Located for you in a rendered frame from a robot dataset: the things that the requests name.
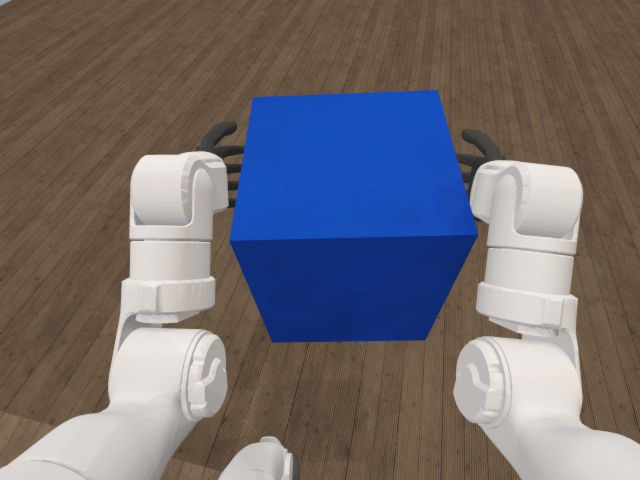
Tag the robot left upper arm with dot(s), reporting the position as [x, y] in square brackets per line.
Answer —
[163, 381]

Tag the right robot hand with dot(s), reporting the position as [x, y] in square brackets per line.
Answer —
[486, 146]

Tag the robot left shin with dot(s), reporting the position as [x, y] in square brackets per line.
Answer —
[271, 439]

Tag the robot right upper arm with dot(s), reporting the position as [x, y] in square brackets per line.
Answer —
[526, 396]

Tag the robot right forearm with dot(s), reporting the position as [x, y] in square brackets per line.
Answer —
[533, 212]

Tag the robot left forearm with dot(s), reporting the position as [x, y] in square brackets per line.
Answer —
[172, 202]

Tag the carton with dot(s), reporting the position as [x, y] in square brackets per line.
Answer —
[351, 221]

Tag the left robot thigh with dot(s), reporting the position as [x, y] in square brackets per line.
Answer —
[260, 461]

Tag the left robot hand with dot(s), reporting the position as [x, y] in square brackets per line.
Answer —
[209, 141]

